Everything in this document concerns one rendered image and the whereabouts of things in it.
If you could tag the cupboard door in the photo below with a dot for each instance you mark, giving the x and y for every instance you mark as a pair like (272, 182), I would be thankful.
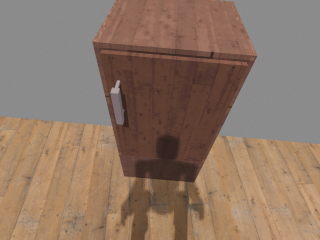
(173, 105)

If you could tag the handle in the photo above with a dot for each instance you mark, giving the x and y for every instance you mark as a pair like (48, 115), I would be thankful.
(117, 103)

